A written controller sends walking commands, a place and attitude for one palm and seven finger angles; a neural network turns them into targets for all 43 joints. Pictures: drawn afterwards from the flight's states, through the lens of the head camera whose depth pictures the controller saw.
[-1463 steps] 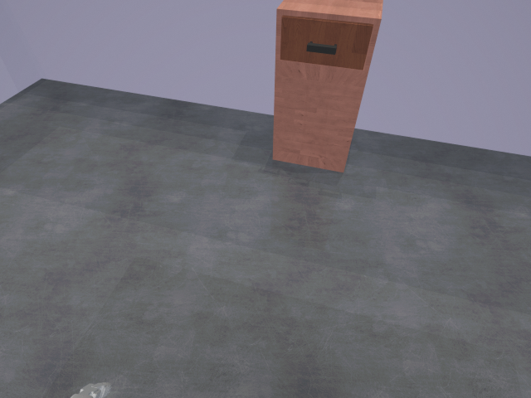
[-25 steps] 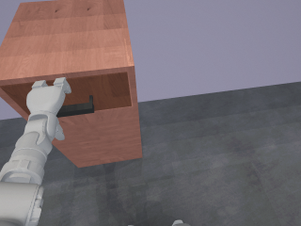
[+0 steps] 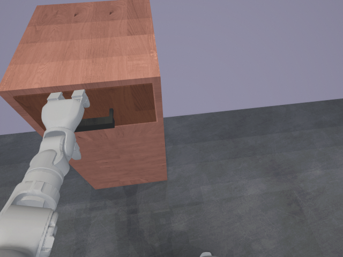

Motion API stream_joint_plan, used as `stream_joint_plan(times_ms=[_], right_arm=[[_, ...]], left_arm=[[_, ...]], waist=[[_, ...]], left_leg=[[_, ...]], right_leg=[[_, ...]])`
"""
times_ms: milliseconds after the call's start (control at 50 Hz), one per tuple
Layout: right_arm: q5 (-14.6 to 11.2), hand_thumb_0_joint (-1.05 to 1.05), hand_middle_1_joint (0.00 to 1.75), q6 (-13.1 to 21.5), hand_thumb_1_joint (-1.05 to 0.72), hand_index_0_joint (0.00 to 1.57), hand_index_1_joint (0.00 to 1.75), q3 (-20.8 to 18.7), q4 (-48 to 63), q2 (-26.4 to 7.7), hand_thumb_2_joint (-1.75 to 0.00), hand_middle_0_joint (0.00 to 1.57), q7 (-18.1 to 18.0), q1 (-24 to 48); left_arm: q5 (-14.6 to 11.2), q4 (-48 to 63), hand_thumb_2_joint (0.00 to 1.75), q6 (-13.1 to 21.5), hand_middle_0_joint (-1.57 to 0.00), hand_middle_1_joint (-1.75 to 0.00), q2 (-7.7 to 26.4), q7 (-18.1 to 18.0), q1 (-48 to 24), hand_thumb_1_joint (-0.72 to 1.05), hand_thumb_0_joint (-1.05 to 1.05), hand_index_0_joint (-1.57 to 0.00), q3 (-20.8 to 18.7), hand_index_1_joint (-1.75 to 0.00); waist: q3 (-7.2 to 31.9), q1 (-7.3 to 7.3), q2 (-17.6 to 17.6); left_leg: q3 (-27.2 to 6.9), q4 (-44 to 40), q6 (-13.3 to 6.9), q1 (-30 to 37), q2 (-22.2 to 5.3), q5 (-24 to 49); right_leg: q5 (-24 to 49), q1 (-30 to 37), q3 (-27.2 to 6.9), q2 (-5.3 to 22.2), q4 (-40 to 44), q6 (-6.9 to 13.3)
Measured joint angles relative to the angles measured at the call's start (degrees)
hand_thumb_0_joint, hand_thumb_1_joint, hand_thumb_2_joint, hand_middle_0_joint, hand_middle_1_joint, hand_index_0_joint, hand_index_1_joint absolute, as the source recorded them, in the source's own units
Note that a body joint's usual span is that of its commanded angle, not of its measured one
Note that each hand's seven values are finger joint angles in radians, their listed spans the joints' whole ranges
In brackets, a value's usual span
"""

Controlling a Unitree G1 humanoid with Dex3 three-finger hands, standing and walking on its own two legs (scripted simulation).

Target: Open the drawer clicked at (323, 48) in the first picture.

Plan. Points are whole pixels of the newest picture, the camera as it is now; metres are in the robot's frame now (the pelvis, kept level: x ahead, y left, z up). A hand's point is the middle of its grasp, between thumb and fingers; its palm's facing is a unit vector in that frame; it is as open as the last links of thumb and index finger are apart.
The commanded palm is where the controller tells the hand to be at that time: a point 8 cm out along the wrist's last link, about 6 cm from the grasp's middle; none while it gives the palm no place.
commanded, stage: re-aim the fingers above the handle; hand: left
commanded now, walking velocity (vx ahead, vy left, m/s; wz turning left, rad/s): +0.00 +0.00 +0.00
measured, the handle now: (93, 118) +0.50 +0.25 -0.04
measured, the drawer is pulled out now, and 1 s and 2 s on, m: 0.00 0.00 0.00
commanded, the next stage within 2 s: lower the fingers behind the handle in 1.80 s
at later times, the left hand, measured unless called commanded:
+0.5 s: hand (73, 125) +0.43 +0.27 +0.02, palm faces -0.06 +0.00 -1.00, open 13.8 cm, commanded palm +0.41 +0.27 +0.08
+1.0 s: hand (85, 125) +0.43 +0.24 +0.02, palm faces -0.04 -0.04 -1.00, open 13.8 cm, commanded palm +0.41 +0.25 +0.08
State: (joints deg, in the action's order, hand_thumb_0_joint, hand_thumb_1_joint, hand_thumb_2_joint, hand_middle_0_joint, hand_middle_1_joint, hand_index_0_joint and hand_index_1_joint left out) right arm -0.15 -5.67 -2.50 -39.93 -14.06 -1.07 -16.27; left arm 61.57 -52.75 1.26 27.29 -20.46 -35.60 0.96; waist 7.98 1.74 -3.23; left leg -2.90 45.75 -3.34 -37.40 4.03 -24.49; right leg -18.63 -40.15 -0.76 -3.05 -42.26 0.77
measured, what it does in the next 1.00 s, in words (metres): stands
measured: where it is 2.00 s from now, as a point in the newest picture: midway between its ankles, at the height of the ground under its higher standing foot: outside the picture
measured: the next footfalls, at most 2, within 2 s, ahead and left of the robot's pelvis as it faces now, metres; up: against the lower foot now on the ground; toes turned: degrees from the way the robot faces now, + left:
none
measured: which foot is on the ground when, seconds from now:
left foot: down 0.00-1.00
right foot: down 0.00-1.00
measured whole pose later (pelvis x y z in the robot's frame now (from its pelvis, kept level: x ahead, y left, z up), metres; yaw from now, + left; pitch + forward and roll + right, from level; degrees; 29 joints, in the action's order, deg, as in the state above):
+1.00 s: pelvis +0.00 +0.00 +0.00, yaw +0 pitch +17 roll -1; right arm -0.4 -4.6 -2.5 -40.4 -14.1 -1.8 -17.1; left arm 61.4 -54.3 3.7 26.2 -20.2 -36.6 1.6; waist 8.4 2.8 -2.6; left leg -2.6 45.1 -3.1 -37.6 3.7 -24.0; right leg -18.1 -40.6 -1.0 -3.3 -41.9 1.1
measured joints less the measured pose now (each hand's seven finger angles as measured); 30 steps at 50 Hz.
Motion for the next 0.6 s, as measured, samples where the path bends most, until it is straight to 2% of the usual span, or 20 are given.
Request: stream_joint_plan(times_ms=[80,160,300,460,600], right_arm=[[-0.1,0.01,0.3,0.1,-0.91,0.2,0.3,-0.2,-0.2,-0.3,-0.9,0.2,-0.4,-1.0],[-0.2,0.01,0.3,0.0,-0.91,0.2,0.3,-0.1,-0.4,-0.7,-0.9,0.2,-0.8,-1.9],[0.0,0.01,0.3,-0.1,-0.91,0.2,0.3,-0.2,-0.4,-1.4,-0.9,0.2,-0.9,-2.2],[-0.2,0.01,0.3,0.3,-0.91,0.2,0.3,-0.8,-0.9,-1.5,-0.9,0.2,-1.0,-2.3],[-0.5,0.01,0.3,0.8,-0.91,0.2,0.3,-0.9,-1.0,-1.1,-0.9,0.2,-1.2,-2.0]], left_arm=[[-0.7,-1.3,0.3,-0.1,-0.32,-1.2,0.5,1.3,-1.1,-0.49,0.0,-0.32,0.5,-1.2],[-1.0,-1.9,0.3,1.5,-0.32,-1.2,0.5,2.4,-1.2,-0.49,0.0,-0.32,-0.2,-1.2],[0.1,-2.3,0.3,3.2,-0.32,-1.2,2.1,1.1,-0.6,-0.49,0.0,-0.32,-3.3,-1.2],[-0.5,-2.6,0.3,2.5,-0.32,-1.2,4.0,1.0,0.1,-0.49,0.0,-0.32,-4.1,-1.2],[-1.0,-1.4,0.3,3.9,-0.32,-1.2,2.4,1.9,0.4,-0.49,0.0,-0.32,-1.8,-1.2]], waist=[[0.1,0.38,-0.1],[0.3,0.96,0.1],[0.3,1.76,0.6],[0.4,1.26,0.3],[0.7,0.98,0.3]], left_leg=[[0.1,-0.4,0.1,0.0,-0.2,0.2],[0.5,-0.8,0.3,0.2,-0.5,0.3],[1.3,-0.4,0.6,-1.1,-1.0,0.2],[1.2,-0.3,0.8,-2.0,-1.2,0.2],[0.4,-0.7,0.7,-0.9,-1.0,0.3]], right_leg=[[0.3,-0.1,-0.1,-0.2,0.3,0.2],[0.5,-0.1,-0.5,-0.5,0.5,0.3],[0.5,-1.9,-1.2,-1.1,-0.4,0.7],[0.6,-2.8,-1.1,-1.2,-0.4,0.8],[0.5,-1.3,-0.3,-1.0,0.3,0.8]])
